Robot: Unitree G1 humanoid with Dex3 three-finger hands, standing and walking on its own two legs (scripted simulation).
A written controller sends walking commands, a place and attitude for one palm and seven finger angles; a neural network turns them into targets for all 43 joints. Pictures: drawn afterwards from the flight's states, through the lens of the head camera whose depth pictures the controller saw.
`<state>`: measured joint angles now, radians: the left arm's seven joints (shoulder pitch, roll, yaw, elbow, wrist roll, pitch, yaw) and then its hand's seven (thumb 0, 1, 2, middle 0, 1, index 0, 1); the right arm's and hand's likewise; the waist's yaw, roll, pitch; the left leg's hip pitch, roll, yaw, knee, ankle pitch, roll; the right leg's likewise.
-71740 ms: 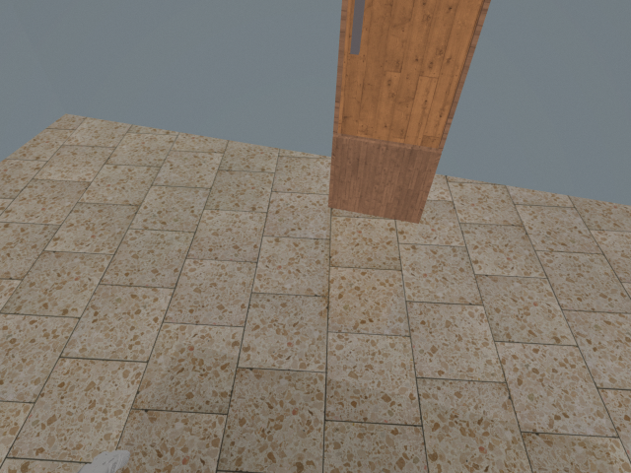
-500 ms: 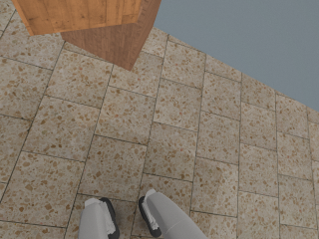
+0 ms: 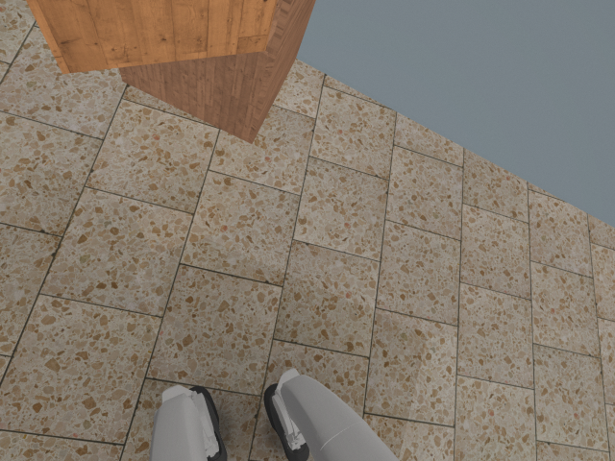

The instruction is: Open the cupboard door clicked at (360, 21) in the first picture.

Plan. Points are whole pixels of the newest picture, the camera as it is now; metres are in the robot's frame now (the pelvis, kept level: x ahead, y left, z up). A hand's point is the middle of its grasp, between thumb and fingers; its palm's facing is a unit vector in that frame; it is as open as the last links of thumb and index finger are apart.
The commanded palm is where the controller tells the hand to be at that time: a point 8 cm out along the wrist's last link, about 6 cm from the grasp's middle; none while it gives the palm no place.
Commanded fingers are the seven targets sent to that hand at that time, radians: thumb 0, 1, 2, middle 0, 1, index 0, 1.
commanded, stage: move the hooked fingers beside the handle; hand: left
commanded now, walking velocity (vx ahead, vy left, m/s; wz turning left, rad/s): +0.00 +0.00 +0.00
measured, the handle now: out of the picture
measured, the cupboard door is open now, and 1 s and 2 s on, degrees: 43 43 43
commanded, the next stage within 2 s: slide the fingers in behind the handle in 1.02 s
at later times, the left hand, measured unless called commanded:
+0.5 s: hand out of the picture +0.67 +0.16 +0.15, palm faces +0.09 -1.00 +0.00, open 14.0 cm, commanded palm +0.69 +0.15 +0.14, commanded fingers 0.00 -0.50 0.30 -0.30 -1.20 -0.30 -1.20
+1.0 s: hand out of the picture +0.67 +0.17 +0.16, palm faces +0.09 -1.00 +0.01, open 14.0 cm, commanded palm +0.69 +0.16 +0.15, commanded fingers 0.00 -0.50 0.30 -0.30 -1.20 -0.30 -1.20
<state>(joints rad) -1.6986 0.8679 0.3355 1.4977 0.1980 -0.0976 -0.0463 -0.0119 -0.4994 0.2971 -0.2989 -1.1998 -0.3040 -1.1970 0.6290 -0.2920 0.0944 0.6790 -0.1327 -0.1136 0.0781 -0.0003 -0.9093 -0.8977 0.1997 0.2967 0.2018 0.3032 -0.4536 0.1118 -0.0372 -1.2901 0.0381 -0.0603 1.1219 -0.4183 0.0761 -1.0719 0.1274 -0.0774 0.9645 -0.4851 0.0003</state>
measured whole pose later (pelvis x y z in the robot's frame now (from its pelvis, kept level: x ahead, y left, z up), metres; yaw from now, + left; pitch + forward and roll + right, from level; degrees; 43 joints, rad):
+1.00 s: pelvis +0.01 -0.01 +0.01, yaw +1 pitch +33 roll -9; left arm -1.70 0.88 0.32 1.50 0.16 -0.08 -0.10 -0.01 -0.50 0.30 -0.30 -1.20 -0.30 -1.20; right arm 0.63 -0.28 0.10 0.69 -0.12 -0.11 0.07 0.00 -0.91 -0.90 0.20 0.30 0.20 0.30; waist -0.43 0.11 -0.03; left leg -1.24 0.04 -0.07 1.08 -0.41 0.06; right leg -1.02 0.13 -0.08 0.92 -0.48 -0.02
